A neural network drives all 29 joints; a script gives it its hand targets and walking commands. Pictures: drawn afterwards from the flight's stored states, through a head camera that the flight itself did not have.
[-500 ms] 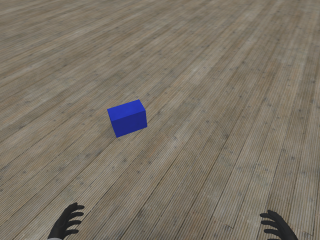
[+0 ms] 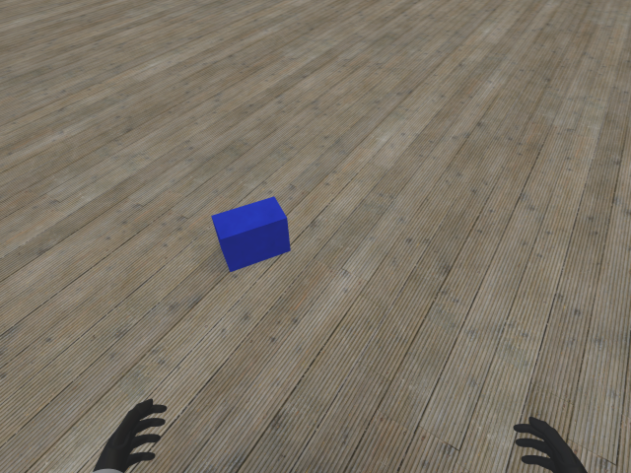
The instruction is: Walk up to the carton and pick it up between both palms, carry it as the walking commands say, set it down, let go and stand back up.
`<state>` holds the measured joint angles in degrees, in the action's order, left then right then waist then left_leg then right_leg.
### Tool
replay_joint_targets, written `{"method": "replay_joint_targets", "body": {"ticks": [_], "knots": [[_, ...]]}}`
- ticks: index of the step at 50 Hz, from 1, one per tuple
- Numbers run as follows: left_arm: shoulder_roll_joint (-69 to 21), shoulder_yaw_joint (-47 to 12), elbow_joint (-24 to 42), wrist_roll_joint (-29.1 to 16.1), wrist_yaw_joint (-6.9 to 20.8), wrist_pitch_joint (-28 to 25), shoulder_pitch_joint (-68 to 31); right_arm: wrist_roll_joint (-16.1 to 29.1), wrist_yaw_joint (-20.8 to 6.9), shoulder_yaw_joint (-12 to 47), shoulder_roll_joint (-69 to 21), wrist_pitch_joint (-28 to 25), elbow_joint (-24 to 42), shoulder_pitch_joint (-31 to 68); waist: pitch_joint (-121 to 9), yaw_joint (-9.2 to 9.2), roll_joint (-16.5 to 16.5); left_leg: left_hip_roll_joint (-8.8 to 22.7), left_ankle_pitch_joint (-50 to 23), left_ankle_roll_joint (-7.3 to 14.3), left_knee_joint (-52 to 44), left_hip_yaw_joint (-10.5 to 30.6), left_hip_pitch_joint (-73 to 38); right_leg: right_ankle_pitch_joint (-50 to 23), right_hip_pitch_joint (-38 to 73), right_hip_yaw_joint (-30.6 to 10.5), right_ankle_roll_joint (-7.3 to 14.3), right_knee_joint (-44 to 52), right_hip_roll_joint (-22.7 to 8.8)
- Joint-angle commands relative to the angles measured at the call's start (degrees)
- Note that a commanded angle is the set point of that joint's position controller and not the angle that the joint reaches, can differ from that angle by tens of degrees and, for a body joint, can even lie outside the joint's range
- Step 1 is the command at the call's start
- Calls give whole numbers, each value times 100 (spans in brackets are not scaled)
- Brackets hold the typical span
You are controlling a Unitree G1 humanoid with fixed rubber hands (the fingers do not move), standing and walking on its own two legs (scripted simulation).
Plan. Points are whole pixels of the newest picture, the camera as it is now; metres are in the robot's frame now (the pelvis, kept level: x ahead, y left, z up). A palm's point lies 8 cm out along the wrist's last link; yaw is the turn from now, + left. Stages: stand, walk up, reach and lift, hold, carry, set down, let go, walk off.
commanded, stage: walk up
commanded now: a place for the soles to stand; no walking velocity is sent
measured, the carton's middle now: (252, 234) +1.12 +0.32 -0.66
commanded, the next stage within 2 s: none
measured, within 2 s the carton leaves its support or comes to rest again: neither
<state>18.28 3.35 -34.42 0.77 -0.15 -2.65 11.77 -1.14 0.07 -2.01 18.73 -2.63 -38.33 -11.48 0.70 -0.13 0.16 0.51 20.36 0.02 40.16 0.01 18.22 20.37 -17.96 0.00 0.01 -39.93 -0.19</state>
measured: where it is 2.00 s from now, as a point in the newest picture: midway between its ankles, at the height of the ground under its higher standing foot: (277, 420)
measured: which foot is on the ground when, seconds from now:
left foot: down 0.00-0.10, up 0.12-0.34, down 0.36-0.80, up 0.82-1.00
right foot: down 0.00-0.36, up 0.38-0.78, down 0.80-1.00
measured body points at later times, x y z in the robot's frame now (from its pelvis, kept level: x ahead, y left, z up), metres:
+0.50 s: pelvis +0.07 +0.10 +0.00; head +0.08 +0.11 +0.45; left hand +0.16 +0.45 -0.06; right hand +0.22 -0.21 -0.07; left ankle +0.08 +0.21 -0.72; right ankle +0.07 -0.06 -0.66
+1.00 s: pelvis +0.18 +0.11 +0.00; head +0.18 +0.10 +0.45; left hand +0.22 +0.47 -0.04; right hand +0.34 -0.19 -0.09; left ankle +0.17 +0.26 -0.68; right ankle +0.26 -0.01 -0.72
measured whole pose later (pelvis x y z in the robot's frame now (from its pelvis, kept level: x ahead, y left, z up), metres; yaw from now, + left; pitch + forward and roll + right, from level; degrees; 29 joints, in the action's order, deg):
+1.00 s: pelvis +0.18 +0.11 +0.00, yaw +14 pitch -2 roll +1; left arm 26.6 5.6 -34.5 0.8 1.7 -5.7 17.0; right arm -1.0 -3.2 -5.4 25.8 -4.6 -38.5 -22.7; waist 1.7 1.6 0.8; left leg -0.3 24.4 2.0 55.9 2.3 26.6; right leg 16.3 -20.7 2.1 2.4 -38.3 -4.3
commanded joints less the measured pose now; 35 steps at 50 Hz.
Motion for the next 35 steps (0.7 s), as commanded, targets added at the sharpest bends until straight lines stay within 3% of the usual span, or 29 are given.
{"method": "replay_joint_targets", "body": {"ticks": [1,2,3,4,5,6,7,9,10,11,13,14,15,16,17,18,19,20,21,22,24,25,27,29,30,32,33,34,35], "knots": [[2014,655,69,148,51,-272,402,-164,-215,-452,1773,-88,443,-171,-362,200,120,316,682,655,-525,918,870,1112,1038,-883,694,841,-691],[2307,763,-19,224,35,-348,799,-181,-314,-476,1710,-55,500,94,-123,366,-114,71,1619,581,-18,817,2079,2983,1335,-2078,1021,1410,-1209],[2574,870,-67,249,32,-386,902,-196,-360,-514,1623,-21,555,216,198,445,-847,-38,1068,409,1095,123,2595,4186,1339,-3101,1419,2389,-2174],[2440,834,-37,226,33,-455,791,-209,-379,-545,1680,6,573,428,600,482,-604,244,949,280,1838,334,3063,3798,1257,-3539,1694,2692,-2615],[2430,821,20,197,12,-474,577,-175,-411,-544,1711,-22,543,298,613,333,-489,355,823,219,1820,461,2971,3069,1228,-3144,1650,2598,-2487],[2222,771,83,173,9,-490,595,-149,-436,-527,1682,-55,509,151,577,315,-344,406,794,186,1644,466,2844,2348,1232,-2710,1573,2398,-2261],[2152,757,86,212,12,-476,714,-116,-481,-514,1593,-93,563,179,673,379,-587,383,943,181,1357,313,2742,2173,1064,-2331,1496,2360,-2138],[2127,703,50,249,58,-453,851,-22,-588,-520,1479,-169,597,252,371,484,-806,181,875,132,617,34,2258,1080,1268,-1509,1295,2113,-1762],[2201,715,71,243,75,-438,794,5,-624,-514,1388,-166,565,201,161,440,-1038,111,620,129,526,-142,1802,848,976,-1188,1245,2032,-1727],[2238,736,111,247,102,-418,560,31,-650,-490,1300,-161,558,152,203,346,-1171,56,487,149,314,-248,1541,965,802,-1055,1237,1991,-1640],[2230,661,236,193,155,-348,31,17,-630,-610,1461,-153,251,-542,198,-113,-1363,-63,-214,120,-414,-632,428,1329,-78,-409,978,1643,-1303],[2081,606,292,185,178,-296,-135,-9,-588,-718,1576,-154,87,-990,107,-391,-1015,-244,-378,140,-553,-738,-362,1480,-611,-8,822,1068,-1046],[1918,522,313,173,162,-285,-66,-55,-488,-827,1760,-159,-135,-1519,-63,-616,-504,-352,-205,261,-687,-487,-1218,1221,-1214,261,676,44,-796],[1510,431,466,102,154,-275,-163,-95,-368,-957,2340,-215,-250,-2063,-286,-984,1164,620,1152,790,-1614,1719,-2150,764,-2475,726,330,-2248,-340],[1409,351,735,8,104,-303,-367,-66,-305,-942,2722,-284,-11,-2039,-137,-847,1965,1543,1448,1305,-2598,3899,-2071,1159,-3578,216,204,-3022,-62],[1883,444,507,34,93,-289,-81,25,-283,-942,2659,-313,177,-1548,-211,-547,866,1796,1819,1510,-2560,4181,-2048,843,-3456,-301,194,-2980,-283],[2006,467,264,57,132,-295,80,76,-261,-906,2498,-301,210,-1371,-100,-499,484,1556,1174,1408,-2381,3696,-2023,542,-3255,-353,137,-2807,-421],[1913,399,248,81,159,-281,108,94,-202,-907,2533,-313,131,-1396,-16,-451,415,1470,43,1094,-2164,3437,-1958,258,-3117,-450,152,-2745,-480],[1863,442,194,13,138,-280,375,102,-171,-837,2341,-339,137,-1259,-109,-255,489,1436,-1236,1092,-1898,2867,-1756,182,-2733,-327,144,-2496,-519],[1849,414,169,-9,151,-263,474,88,-164,-767,2173,-359,165,-1254,-167,-203,437,1280,-1964,842,-1780,2460,-1532,66,-2277,-273,146,-2273,-577],[1746,441,164,-15,154,-249,520,102,-142,-665,1945,-379,152,-1277,-189,-190,606,1026,-2649,889,-1668,1972,-1529,-47,-2102,-128,92,-2008,-467],[1708,424,224,-8,161,-232,462,76,-129,-653,1958,-388,147,-1417,-174,-286,774,989,-2616,864,-1693,2094,-1551,-119,-2169,-95,76,-1908,-434],[1677,417,242,29,197,-220,316,1,-130,-630,2067,-386,193,-1310,-74,-271,853,1064,-1735,1155,-1880,2044,-1170,-157,-2102,-108,42,-1499,-417],[1797,426,329,48,252,-226,-15,27,-149,-624,2110,-380,173,-1430,371,-415,560,1188,-1120,1260,-2140,2231,-847,-292,-2061,-7,45,-1004,-396],[1780,431,433,60,267,-257,-199,28,-167,-630,2167,-378,274,-1339,513,-393,768,1198,-1150,1279,-2047,2242,-689,-250,-1987,-99,100,-776,-348],[1668,416,383,27,276,-316,-262,51,-172,-596,2111,-377,197,-1445,655,-429,881,1024,-1724,1190,-1882,1923,-340,-709,-1580,170,164,-271,-229],[1657,426,325,34,279,-327,-120,48,-185,-604,2159,-337,259,-1340,500,-346,715,1098,-1899,1166,-1783,1892,-114,-566,-986,272,189,-71,-74],[1638,434,271,27,256,-324,-8,69,-187,-591,2159,-319,284,-1179,392,-246,649,1034,-1870,1067,-1621,1644,146,-955,-521,390,273,176,-37],[1643,443,155,59,235,-345,329,16,-194,-623,2152,-273,380,-947,36,-67,724,894,-1692,1066,-1128,1463,183,-915,128,469,290,721,154]]}}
